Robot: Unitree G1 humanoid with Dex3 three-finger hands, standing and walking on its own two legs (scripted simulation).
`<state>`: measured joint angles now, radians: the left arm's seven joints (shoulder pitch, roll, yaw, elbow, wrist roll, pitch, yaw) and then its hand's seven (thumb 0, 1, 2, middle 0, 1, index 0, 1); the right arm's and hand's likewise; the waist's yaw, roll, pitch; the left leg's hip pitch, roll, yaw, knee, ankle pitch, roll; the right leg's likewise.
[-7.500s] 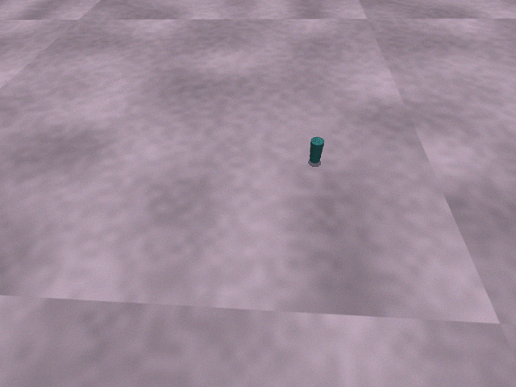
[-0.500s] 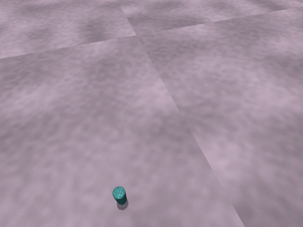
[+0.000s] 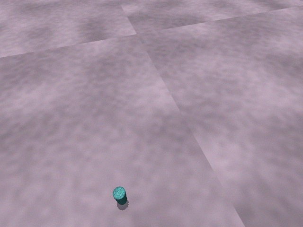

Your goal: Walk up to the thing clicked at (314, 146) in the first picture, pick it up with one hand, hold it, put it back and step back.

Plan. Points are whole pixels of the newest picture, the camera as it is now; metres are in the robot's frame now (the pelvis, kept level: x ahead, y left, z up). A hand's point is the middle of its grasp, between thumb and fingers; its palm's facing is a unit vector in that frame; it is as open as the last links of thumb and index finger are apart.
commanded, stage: stand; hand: left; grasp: from the side
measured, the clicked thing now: (120, 196) +0.43 +0.23 -0.71
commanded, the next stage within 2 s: go down in 0.20 s
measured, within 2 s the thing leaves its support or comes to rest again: neither
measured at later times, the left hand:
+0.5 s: hand out of the picture +0.15 +0.25 -0.17, palm faces +0.04 -0.95 -0.32, open 9.9 cm
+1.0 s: hand out of the picture +0.14 +0.28 -0.20, palm faces +0.08 -0.94 -0.32, open 17.2 cm
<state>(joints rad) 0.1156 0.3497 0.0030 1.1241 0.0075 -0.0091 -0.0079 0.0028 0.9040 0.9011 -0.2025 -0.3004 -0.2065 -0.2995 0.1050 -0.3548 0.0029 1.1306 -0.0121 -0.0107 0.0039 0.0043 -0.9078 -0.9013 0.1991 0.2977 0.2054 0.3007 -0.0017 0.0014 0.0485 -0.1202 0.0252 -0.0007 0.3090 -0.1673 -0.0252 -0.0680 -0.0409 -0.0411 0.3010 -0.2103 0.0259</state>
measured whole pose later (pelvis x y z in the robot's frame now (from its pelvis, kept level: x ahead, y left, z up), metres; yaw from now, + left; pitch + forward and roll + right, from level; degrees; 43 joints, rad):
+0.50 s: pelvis -0.01 +0.00 -0.02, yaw +0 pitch +6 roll +0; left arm -0.06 0.34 0.15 1.08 0.03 -0.02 -0.02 0.01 0.61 0.60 -0.11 -0.14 -0.11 -0.14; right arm 0.17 -0.28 -0.02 0.85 0.03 -0.04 -0.03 0.00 -0.96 -0.92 0.20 0.30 0.20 0.30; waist -0.02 -0.01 0.03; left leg -0.39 0.04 -0.01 0.54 -0.25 -0.03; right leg -0.34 -0.03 -0.04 0.53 -0.30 0.02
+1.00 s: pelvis -0.01 +0.01 -0.08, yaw -1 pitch +15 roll -2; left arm 0.21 0.34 0.26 0.53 0.03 0.19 -0.08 -0.01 -0.49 0.03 -0.08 -0.06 -0.09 -0.06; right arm 0.21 -0.24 -0.03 0.59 0.02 -0.09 -0.05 0.01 -0.90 -0.90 0.20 0.30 0.20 0.30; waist -0.03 0.00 -0.10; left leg -0.82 0.05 -0.02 1.04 -0.48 -0.02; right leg -0.75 -0.03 -0.03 1.00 -0.51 0.03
